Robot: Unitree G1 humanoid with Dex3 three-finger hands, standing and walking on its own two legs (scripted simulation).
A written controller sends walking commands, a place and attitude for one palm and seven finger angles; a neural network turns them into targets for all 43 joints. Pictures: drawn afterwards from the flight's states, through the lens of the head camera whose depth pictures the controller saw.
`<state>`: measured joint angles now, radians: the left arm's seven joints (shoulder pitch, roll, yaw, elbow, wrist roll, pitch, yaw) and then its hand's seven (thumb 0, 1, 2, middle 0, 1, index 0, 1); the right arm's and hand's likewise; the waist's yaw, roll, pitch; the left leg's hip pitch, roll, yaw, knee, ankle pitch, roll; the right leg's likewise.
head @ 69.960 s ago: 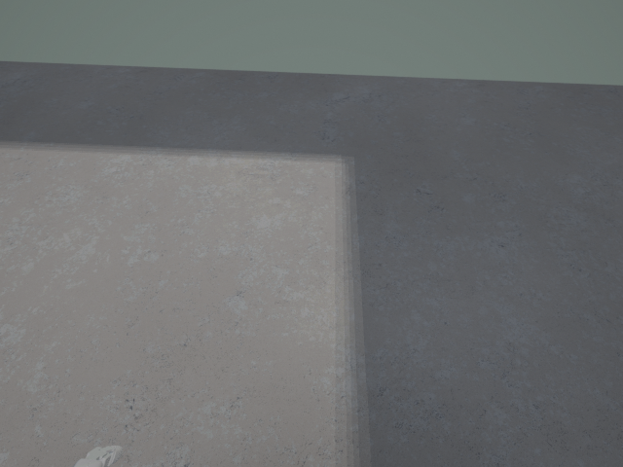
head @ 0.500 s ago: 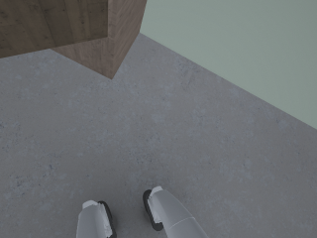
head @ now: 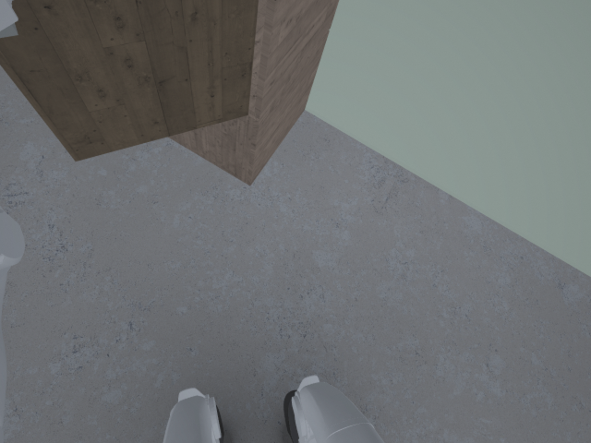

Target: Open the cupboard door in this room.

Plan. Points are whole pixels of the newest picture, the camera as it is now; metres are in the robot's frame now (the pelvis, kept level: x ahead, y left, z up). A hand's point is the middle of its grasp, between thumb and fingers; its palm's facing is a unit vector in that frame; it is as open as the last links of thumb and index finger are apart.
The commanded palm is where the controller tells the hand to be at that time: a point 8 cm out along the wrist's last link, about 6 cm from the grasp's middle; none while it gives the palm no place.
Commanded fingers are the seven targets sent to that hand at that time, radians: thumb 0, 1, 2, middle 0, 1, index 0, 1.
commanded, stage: pull the door open along its arc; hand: left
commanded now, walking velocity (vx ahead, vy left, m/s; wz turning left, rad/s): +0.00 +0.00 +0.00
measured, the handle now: out of the picture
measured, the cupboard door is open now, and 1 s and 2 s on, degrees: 54 58 49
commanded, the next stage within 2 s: open thumb and fingers to let go in 1.76 s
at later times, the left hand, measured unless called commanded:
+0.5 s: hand out of the picture +0.62 +0.21 +0.12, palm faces +0.11 -0.99 +0.00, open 5.9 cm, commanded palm +0.61 +0.22 +0.11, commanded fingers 0.00 0.90 0.90 -0.40 -1.35 -0.40 -1.35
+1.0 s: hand (8, 17) +0.59 +0.20 +0.12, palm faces +0.21 -0.98 +0.04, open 6.0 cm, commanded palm +0.53 +0.22 +0.11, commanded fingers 0.00 0.90 0.90 -0.40 -1.35 -0.40 -1.35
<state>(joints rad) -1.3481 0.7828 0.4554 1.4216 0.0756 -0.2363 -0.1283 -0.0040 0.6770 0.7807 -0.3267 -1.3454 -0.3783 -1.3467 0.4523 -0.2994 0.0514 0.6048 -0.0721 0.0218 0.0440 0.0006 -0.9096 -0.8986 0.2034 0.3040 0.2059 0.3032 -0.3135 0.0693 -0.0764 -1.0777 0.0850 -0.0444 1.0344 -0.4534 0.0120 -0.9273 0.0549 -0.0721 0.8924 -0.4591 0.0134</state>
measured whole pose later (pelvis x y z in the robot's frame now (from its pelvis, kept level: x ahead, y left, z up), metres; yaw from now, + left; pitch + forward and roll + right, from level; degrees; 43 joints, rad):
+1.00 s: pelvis +0.00 +0.02 +0.01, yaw -2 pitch +27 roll -6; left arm -1.11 0.58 0.51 1.13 0.02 -0.21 0.00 0.00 0.68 0.75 -0.31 -1.34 -0.37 -1.33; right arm 0.52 -0.26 0.03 0.60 -0.08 0.04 0.08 0.00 -0.91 -0.90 0.20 0.30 0.21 0.30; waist -0.26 0.08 -0.10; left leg -1.02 0.08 0.01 0.99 -0.44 0.04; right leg -0.89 0.05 -0.01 0.85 -0.43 0.04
